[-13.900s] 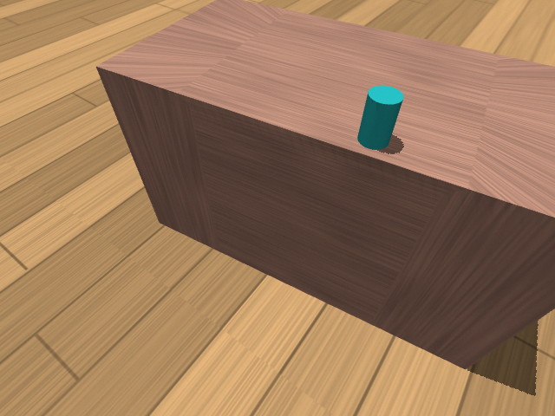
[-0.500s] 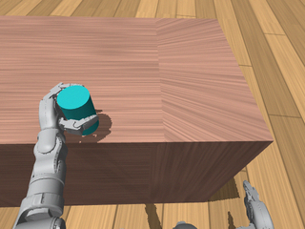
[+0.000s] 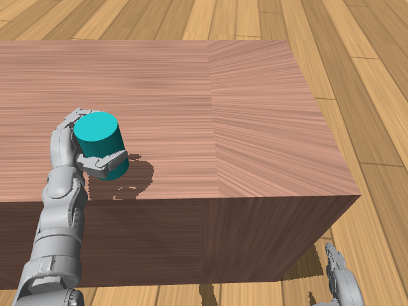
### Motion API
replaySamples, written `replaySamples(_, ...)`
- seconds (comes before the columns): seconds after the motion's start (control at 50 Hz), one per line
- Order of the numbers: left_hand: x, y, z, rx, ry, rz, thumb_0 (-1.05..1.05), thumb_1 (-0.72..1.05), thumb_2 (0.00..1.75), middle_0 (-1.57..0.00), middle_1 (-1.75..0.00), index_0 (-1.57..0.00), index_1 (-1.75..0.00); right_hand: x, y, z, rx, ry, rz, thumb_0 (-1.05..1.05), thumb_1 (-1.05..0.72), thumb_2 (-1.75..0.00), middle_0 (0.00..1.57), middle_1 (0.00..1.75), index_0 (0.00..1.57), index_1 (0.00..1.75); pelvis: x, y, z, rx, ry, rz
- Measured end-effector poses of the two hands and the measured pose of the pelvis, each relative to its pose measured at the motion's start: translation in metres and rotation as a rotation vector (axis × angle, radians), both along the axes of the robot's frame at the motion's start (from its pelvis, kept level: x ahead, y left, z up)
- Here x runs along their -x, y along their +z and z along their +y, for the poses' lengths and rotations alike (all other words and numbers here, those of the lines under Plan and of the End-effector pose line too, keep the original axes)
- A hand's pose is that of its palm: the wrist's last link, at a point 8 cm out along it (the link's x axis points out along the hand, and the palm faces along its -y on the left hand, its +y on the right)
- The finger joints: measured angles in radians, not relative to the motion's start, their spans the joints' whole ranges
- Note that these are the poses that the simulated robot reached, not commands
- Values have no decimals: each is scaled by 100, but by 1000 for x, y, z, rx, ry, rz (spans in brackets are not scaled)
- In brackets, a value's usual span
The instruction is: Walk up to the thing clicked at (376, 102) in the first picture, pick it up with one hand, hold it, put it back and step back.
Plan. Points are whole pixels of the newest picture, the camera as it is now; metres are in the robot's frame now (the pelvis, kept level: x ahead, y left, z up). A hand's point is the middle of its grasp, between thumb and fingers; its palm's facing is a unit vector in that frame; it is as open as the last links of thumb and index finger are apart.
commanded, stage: settle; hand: left
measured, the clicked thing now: (104, 147) +0.40 +0.18 +0.10
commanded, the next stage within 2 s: lift in 0.32 s
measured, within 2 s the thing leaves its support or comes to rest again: neither
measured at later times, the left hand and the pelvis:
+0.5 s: hand (97, 132) +0.41 +0.19 +0.14, palm faces +0.17 -0.99 -0.01, open 10.5 cm; pelvis +0.00 +0.00 +0.01, yaw +0 degrees
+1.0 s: hand (74, 114) +0.37 +0.19 +0.22, palm faces +0.16 -0.99 -0.03, open 10.5 cm; pelvis +0.00 +0.00 +0.02, yaw +1 degrees
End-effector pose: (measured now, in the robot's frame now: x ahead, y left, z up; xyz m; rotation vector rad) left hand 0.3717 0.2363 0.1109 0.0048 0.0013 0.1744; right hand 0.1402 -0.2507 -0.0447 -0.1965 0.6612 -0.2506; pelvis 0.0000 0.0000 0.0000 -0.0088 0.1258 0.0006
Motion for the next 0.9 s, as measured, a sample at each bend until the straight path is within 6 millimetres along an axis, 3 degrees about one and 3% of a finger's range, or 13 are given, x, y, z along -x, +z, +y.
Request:
replaySamples(0.2, -3, 13, 0, -7, -9, 16, 0, -49, 113, -71, -108, -72, -107, 5, -9, 3, -32, 0, 34, -1, 52, -6, 5, 5, 6, 5, 0, 4, -1, -2, -2, -13)
replaySamples(0.64, 1, 43, 0, -3, -4, -14, 0, -49, 113, -70, -109, -71, -108, 1, -2, -7, -21, -25, -8, -1, 53, -5, 5, 5, 6, 5, -1, 10, -3, -2, 0, -47)
replaySamples(0.9, 26, 92, -1, -31, -11, -74, 0, -50, 114, -70, -109, -71, -108, -4, -2, 1, -46, -15, -47, -1, 53, -5, 5, 5, 6, 5, -1, 17, 0, 1, 6, -99)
